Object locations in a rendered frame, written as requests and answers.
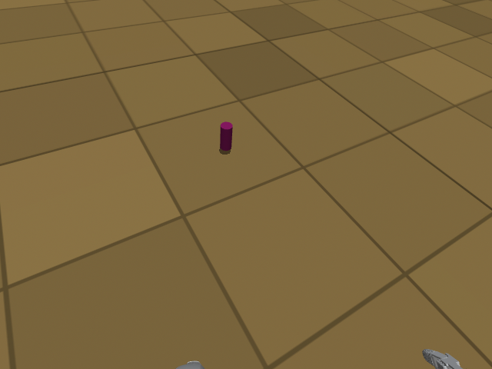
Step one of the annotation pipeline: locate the right robot hand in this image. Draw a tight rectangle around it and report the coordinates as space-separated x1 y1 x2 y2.
422 349 463 369

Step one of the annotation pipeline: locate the can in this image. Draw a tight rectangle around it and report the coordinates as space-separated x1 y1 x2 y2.
220 122 233 151

